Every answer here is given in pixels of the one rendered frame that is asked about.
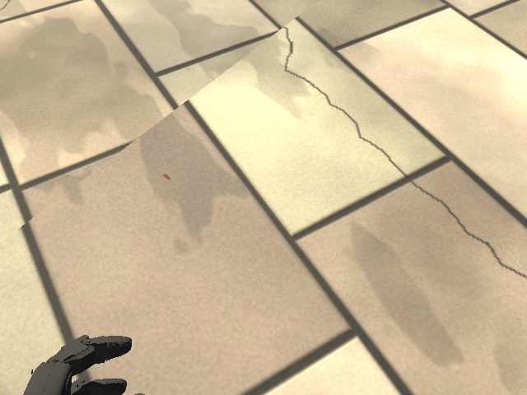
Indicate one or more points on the left robot hand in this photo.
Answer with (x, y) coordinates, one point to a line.
(55, 376)

